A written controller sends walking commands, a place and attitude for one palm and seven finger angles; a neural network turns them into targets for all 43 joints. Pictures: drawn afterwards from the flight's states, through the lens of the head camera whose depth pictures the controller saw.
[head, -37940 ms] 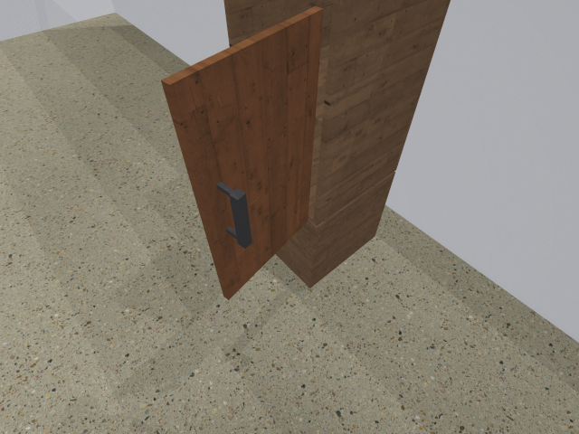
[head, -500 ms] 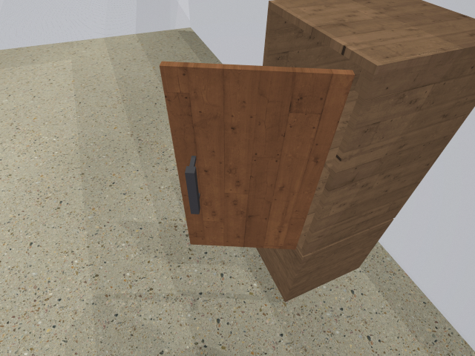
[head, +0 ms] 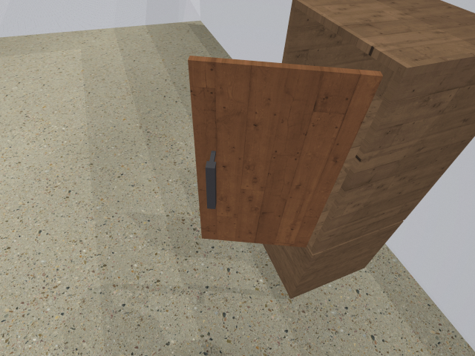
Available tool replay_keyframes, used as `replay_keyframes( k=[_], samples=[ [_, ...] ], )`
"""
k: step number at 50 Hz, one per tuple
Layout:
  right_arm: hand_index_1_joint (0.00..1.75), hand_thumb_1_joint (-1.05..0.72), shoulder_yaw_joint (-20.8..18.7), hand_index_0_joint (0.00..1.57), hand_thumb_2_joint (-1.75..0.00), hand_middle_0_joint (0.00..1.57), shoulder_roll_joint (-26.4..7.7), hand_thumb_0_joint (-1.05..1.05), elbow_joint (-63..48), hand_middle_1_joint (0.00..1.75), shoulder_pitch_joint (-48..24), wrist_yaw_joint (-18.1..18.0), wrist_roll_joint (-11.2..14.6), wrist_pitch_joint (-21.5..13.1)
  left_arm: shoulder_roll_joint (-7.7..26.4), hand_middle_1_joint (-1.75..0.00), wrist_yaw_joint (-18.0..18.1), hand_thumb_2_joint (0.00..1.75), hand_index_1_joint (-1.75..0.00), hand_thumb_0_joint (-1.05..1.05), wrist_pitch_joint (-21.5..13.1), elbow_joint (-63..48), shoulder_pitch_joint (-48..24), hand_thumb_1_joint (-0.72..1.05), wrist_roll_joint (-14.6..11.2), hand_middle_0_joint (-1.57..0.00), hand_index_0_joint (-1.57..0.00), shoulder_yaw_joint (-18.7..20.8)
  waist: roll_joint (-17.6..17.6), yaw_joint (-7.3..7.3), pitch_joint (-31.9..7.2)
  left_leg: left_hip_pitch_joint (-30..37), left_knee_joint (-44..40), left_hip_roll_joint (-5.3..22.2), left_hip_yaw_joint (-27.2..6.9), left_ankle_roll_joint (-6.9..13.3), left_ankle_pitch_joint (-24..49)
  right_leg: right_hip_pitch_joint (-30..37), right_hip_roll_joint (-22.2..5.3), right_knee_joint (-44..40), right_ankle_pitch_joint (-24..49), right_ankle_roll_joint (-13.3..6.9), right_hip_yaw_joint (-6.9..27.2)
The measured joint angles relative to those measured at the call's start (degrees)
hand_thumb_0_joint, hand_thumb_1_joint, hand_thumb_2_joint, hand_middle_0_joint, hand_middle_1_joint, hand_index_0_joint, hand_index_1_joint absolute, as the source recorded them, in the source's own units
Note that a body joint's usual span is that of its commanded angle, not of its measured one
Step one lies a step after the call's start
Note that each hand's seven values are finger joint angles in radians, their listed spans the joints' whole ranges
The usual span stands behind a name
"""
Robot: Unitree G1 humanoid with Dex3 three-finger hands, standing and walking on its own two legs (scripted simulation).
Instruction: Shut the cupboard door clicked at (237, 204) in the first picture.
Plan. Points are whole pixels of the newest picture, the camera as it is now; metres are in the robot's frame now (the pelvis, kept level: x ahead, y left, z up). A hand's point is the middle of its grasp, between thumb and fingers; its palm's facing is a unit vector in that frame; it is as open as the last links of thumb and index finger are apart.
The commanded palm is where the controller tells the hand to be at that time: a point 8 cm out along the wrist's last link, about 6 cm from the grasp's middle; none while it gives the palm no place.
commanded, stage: look again from close up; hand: left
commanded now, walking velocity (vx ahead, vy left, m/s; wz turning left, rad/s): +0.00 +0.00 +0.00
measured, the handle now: (212, 180) +0.50 +0.09 -0.03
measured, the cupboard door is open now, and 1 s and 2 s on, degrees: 64 64 64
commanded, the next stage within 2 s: shuffle to correct the standing spot in 0.40 s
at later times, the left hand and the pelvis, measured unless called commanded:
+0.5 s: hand out of the picture +0.02 +0.15 -0.18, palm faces +0.00 -0.99 -0.16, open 7.4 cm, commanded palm none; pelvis +0.03 -0.01 +0.00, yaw +0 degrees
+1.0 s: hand out of the picture +0.05 +0.09 -0.18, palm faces +0.02 -0.99 -0.16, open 7.4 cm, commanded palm none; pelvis +0.05 -0.07 -0.01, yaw -1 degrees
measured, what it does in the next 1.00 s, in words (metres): shifts its weight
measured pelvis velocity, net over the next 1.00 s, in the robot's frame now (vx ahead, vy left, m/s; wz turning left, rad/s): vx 0.05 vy -0.07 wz -0.01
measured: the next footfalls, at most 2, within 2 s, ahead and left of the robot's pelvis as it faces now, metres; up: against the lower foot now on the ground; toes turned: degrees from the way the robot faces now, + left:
left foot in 1.18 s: +0.10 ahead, +0.00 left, +0.00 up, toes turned +0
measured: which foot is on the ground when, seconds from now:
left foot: down 0.00-0.92, up 0.94-1.00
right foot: down 0.00-1.00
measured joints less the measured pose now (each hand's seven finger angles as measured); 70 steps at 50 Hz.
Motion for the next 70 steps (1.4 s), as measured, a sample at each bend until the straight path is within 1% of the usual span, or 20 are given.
replay_keyframes(
  k=[10, 22, 30, 33, 36, 39, 42, 44, 46, 49, 51, 52, 54, 57, 59, 62, 65, 67, 69, 70],
  samples=[
    [0.3, -0.92, 0.21, 0.2, -0.9, 0.2, 0.71, 0.01, 1.74, 0.3, -0.8, -0.44, 0.25, -0.82, -0.47, -0.3, 0.29, 0.89, -0.3, 0.0, -0.62, 1.09, -1.56, 0.9, -0.18, -0.2, -0.2, -0.28, -0.53, -0.04, 0.38, 1.38, -1.14, 0.18, -0.33, -0.27, -0.31, 1.44, 0.18, -1.23, -0.15, 0.77, -0.24],
    [0.3, -0.92, 0.5, 0.2, -0.9, 0.2, 1.04, 0.01, 3.14, 0.3, -1.06, -0.69, 0.22, -1.16, 0.33, -0.3, 0.62, 0.89, -0.3, 0.0, -0.72, 0.35, -5.02, 0.91, -0.35, -0.19, -0.19, 0.02, -0.33, -0.58, 0.67, 2.92, -1.75, 0.56, -0.51, -0.75, -1.04, 2.9, 0.58, -1.78, -0.91, 0.58, -0.35],
    [0.3, -0.92, 0.58, 0.2, -0.9, 0.2, 1.48, 0.01, 3.83, 0.3, -0.86, -0.81, 0.1, -1.26, 0.95, -0.3, 0.52, 0.89, -0.3, 0.0, -0.57, 0.11, -5.39, 0.91, -0.53, -0.19, -0.19, 0.37, -0.38, -0.78, 0.74, 3.63, -1.97, 0.83, -0.53, -1.02, -1.51, 3.46, 0.87, -1.8, -1.42, 0.32, -0.35],
    [0.3, -0.92, 0.27, 0.2, -0.9, 0.2, 1.9, 0.01, 3.78, 0.3, -0.67, -1.0, -0.09, -1.05, 1.04, -0.3, 0.17, 0.89, -0.3, 0.0, 0.05, -0.1, -4.94, 0.91, -0.29, -0.19, -0.19, 0.72, -0.78, -0.9, 0.6, 3.58, -1.61, 0.92, -0.34, -1.15, -2.0, 2.96, 0.98, -0.66, -2.2, -0.05, -0.15],
    [0.3, -0.91, -0.21, 0.2, -0.9, 0.2, 2.3, 0.01, 3.41, 0.3, -0.26, -1.47, -0.3, -0.89, 1.2, -0.3, -0.29, 0.89, -0.3, 0.0, 0.86, -0.57, -4.39, 0.91, 0.06, -0.19, -0.19, 1.28, -1.33, -1.02, 0.57, 3.25, -0.96, 1.07, -0.07, -1.4, -2.64, 1.79, 1.01, 1.56, -3.73, -1.09, -0.17],
    [0.3, -0.91, -0.71, 0.2, -0.9, 0.2, 2.34, 0.01, 2.93, 0.3, 0.01, -2.05, -0.59, -0.7, 1.2, -0.3, -0.78, 0.89, -0.3, 0.0, 1.64, -1.21, -3.91, 0.91, 0.31, -0.19, -0.19, 2.04, -1.4, -1.01, 0.86, 2.75, 0.35, 1.87, 0.54, -1.86, -3.67, -0.19, 1.16, 5.76, -7.79, -1.98, -1.18],
    [0.3, -0.91, -1.16, 0.2, -0.9, 0.2, 1.99, 0.01, 2.63, 0.3, 0.31, -2.44, -0.91, -0.52, 1.08, -0.3, -1.29, 0.89, -0.3, 0.0, 2.19, -2.0, -3.83, 0.91, 0.38, -0.19, -0.19, 2.84, -0.8, -1.3, 1.39, 2.11, 2.32, 3.27, 0.6, -2.8, -5.0, -1.09, 1.68, 7.13, -9.37, -2.39, -2.4],
    [0.3, -0.91, -1.44, 0.2, -0.9, 0.2, 1.62, 0.01, 2.63, 0.3, 0.66, -2.57, -0.95, -0.33, 1.05, -0.3, -1.51, 0.89, -0.3, 0.0, 2.11, -2.67, -3.82, 0.91, 0.33, -0.19, -0.19, 3.25, -0.36, -1.35, 1.66, 1.39, 4.56, 4.26, 0.34, -3.76, -6.35, -0.23, 2.09, 4.41, -4.69, -2.56, -3.14],
    [0.3, -0.91, -1.69, 0.2, -0.9, 0.2, 1.05, 0.01, 2.75, 0.3, 0.9, -2.57, -0.82, 0.08, 0.79, -0.3, -1.5, 0.89, -0.3, 0.0, 1.9, -3.29, -3.92, 0.91, 0.36, -0.19, -0.19, 3.4, 0.77, -1.39, 1.76, 0.31, 7.23, 5.81, -0.53, -4.55, -7.98, -0.19, 3.48, 4.74, -4.04, -3.28, -4.19],
    [0.3, -0.91, -1.97, 0.2, -0.9, 0.2, 0.74, 0.01, 2.7, 0.3, 0.87, -2.6, -0.61, 1.18, 0.61, -0.3, -1.21, 0.89, -0.3, 0.0, 1.63, -4.54, -3.96, 0.91, 0.39, -0.19, -0.19, 3.5, 0.82, -1.14, 1.34, -4.29, 17.76, 6.8, -1.09, -4.37, -15.57, -0.37, 4.6, 4.85, -5.95, -4.89, -5.71],
    [0.3, -0.91, -2.17, 0.2, -0.9, 0.2, 0.61, 0.01, 2.49, 0.3, 0.22, -2.5, -0.51, 1.57, 0.22, -0.3, -0.77, 0.89, -0.3, 0.0, 1.48, -5.01, -4.15, 0.91, 0.38, -0.19, -0.19, 3.54, 0.49, -0.62, 1.53, -7.53, 25.79, 6.8, -1.2, -4.57, -17.46, 0.3, 5.13, 3.41, -5.42, -5.57, -6.38],
    [0.3, -0.91, -2.2, 0.2, -0.9, 0.2, 0.53, 0.01, 2.28, 0.3, -0.23, -2.36, -0.48, 1.56, -0.03, -0.3, -0.57, 0.89, -0.3, 0.0, 1.24, -5.03, -4.17, 0.91, 0.34, -0.19, -0.19, 3.45, 0.33, -0.44, 1.63, -8.49, 27.66, 6.72, -1.14, -4.83, -17.35, 0.7, 5.36, 2.58, -4.99, -5.74, -6.57],
    [0.3, -0.91, -2.07, 0.2, -0.9, 0.2, 0.51, 0.01, 1.77, 0.3, -1.23, -2.07, -0.27, 1.28, -0.51, -0.3, -0.2, 0.89, -0.3, 0.0, 0.53, -4.64, -3.99, 0.91, 0.28, -0.19, -0.19, 3.02, -0.1, -0.11, 1.61, -8.55, 25.93, 6.46, -0.78, -5.45, -16.31, 1.47, 5.69, 1.13, -4.33, -6.01, -6.57],
    [0.29, -0.91, -1.45, 0.2, -0.9, 0.19, 0.94, 0.01, 1.12, 0.3, -2.89, -1.77, 0.16, 0.56, -0.9, -0.3, 0.13, 0.89, -0.3, 0.01, -0.34, -3.18, -3.36, 0.91, -0.05, -0.2, -0.19, 2.09, -0.28, 0.2, 1.33, -4.71, 13.83, 6.06, -0.82, -6.11, -10.49, 2.37, 6.34, 0.19, -4.04, -5.87, -6.12],
    [0.29, -0.93, -1.42, 0.2, -0.9, 0.19, 1.0, 0.01, 1.19, 0.3, -3.81, -2.27, 0.28, 0.05, -1.12, -0.3, 0.15, 0.89, -0.3, 0.01, -0.5, -2.09, -3.15, 0.92, -0.38, -0.2, -0.2, 1.63, 0.13, 0.04, 1.25, -1.56, 6.2, 6.12, -1.39, -5.65, -4.66, 2.78, 6.88, 0.79, -4.62, -5.5, -6.18],
    [0.3, -0.96, -1.04, 0.2, -0.9, 0.2, 1.4, 0.01, 1.56, 0.3, -4.74, -2.36, 0.42, -0.12, -0.76, -0.3, 0.32, 0.89, -0.3, 0.01, -0.21, -1.06, -3.69, 0.91, -0.69, -0.2, -0.2, 1.44, -1.47, 0.61, 1.32, 0.61, 3.84, 4.96, -0.52, -3.95, -4.16, 4.29, 5.87, -0.36, -4.31, -4.98, -5.28],
    [0.3, -0.96, -0.6, 0.2, -0.9, 0.2, 1.23, 0.01, 1.38, 0.3, -4.97, -2.23, 0.46, -0.3, -0.4, -0.3, 0.57, 0.89, -0.3, 0.01, -0.07, -0.73, -4.28, 0.92, -0.58, -0.2, -0.2, 1.11, -1.62, 0.94, 1.13, 1.91, 1.19, 4.09, -0.37, -3.41, -3.16, 5.15, 5.12, -1.94, -3.48, -4.49, -5.1],
    [0.3, -0.96, -0.4, 0.2, -0.9, 0.2, 0.98, 0.01, 1.35, 0.3, -5.04, -2.11, 0.41, -0.31, -0.07, -0.3, 0.54, 0.89, -0.3, 0.01, -0.29, -0.71, -4.45, 0.92, -0.68, -0.2, -0.2, 1.01, -1.33, 1.02, 1.03, 2.36, -0.07, 3.63, -0.48, -3.24, -2.37, 5.44, 4.71, -2.67, -3.07, -4.26, -5.2],
    [0.3, -0.96, -0.23, 0.2, -0.9, 0.2, 0.01, 0.01, 0.14, 0.3, -5.47, -1.66, 0.54, -0.07, -0.31, -0.3, 1.34, 0.89, -0.3, 0.01, -1.39, -0.84, -4.49, 0.92, -0.38, -0.2, -0.2, 0.72, 0.32, 1.04, 1.42, 0.75, 2.14, 4.19, -0.54, -3.67, -2.93, 4.91, 5.14, -2.8, -2.49, -3.84, -5.3],
    [0.3, -0.96, -0.26, 0.2, -0.9, 0.2, -0.37, 0.01, -0.87, 0.3, -5.7, -1.51, 0.48, -0.11, -0.34, -0.3, 1.56, 0.89, -0.3, 0.01, -1.78, -1.13, -4.27, 0.92, -0.4, -0.2, -0.2, 0.61, 0.97, 0.68, 1.71, 0.14, 3.14, 4.23, -0.36, -3.54, -3.37, 4.32, 5.12, -2.06, -2.48, -3.74, -5.17]
  ],
)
